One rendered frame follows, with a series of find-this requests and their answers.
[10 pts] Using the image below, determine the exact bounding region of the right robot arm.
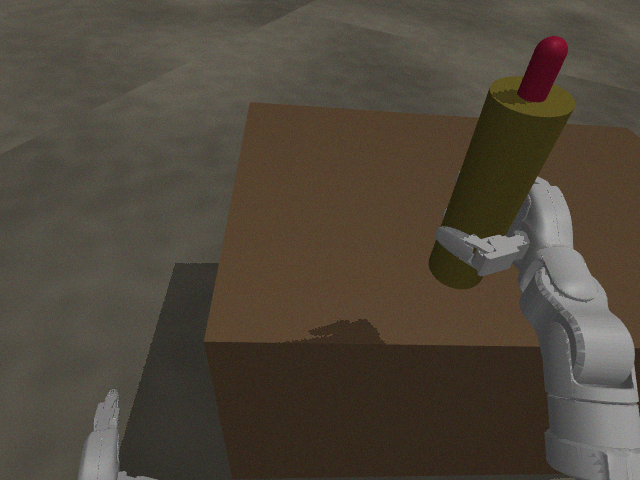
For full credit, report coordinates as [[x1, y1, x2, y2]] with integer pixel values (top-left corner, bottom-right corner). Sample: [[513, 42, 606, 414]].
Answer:
[[517, 247, 640, 480]]

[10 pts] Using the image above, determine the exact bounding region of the right robot hand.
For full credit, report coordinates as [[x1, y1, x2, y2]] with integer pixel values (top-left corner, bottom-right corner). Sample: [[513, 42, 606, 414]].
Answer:
[[435, 171, 574, 276]]

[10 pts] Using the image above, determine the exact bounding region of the bottle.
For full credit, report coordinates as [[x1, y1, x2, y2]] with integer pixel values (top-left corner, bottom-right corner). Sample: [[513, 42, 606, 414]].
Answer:
[[429, 36, 575, 289]]

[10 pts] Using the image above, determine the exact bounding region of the left robot hand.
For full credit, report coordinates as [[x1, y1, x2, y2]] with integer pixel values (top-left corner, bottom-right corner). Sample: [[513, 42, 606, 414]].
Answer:
[[77, 389, 158, 480]]

